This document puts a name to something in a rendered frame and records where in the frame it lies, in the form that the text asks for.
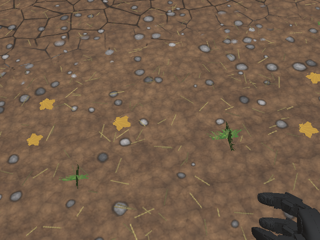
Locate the robot right hand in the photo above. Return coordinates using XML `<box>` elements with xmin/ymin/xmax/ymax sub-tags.
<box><xmin>251</xmin><ymin>192</ymin><xmax>320</xmax><ymax>240</ymax></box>

